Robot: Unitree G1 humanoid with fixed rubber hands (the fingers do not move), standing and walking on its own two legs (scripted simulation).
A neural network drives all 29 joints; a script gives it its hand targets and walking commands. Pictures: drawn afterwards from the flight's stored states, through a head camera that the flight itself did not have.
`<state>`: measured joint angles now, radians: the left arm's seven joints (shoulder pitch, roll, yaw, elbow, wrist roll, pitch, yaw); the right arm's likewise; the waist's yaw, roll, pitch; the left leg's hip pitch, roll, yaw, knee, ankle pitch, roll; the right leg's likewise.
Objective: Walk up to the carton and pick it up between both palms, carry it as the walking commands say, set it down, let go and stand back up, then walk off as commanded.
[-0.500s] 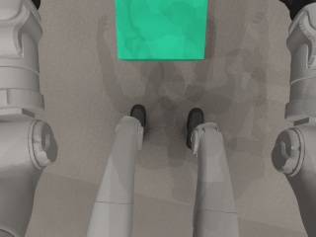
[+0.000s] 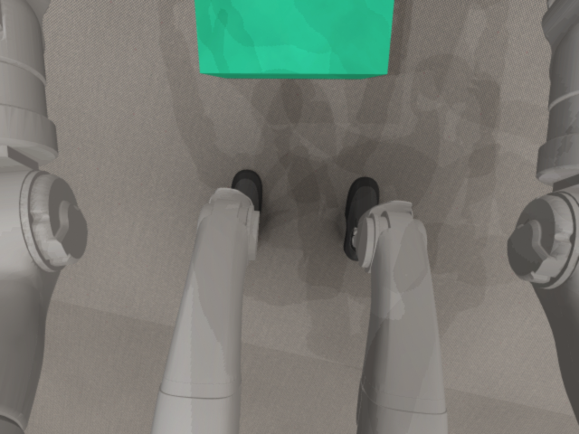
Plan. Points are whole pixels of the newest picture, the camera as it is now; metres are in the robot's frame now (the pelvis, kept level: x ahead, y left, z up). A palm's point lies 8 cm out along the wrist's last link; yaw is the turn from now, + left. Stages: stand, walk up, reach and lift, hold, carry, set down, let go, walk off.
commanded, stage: reach and lift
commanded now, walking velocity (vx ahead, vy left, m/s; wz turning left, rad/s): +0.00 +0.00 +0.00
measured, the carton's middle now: out of the picture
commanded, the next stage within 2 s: none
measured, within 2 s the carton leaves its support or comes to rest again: neither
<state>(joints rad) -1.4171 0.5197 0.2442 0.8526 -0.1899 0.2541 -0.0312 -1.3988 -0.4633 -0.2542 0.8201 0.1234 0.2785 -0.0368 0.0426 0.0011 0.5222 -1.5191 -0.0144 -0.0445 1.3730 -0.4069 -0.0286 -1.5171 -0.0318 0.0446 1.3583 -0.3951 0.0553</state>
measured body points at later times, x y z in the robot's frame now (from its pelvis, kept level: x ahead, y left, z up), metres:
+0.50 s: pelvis -0.02 +0.00 -0.16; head +0.37 +0.01 +0.04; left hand +0.56 +0.26 -0.32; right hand +0.57 -0.20 -0.34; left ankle +0.10 +0.13 -0.57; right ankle +0.11 -0.15 -0.57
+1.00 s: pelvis +0.00 +0.00 -0.25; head +0.39 +0.00 -0.04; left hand +0.54 +0.25 -0.45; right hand +0.56 -0.20 -0.45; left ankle +0.10 +0.13 -0.57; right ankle +0.11 -0.15 -0.57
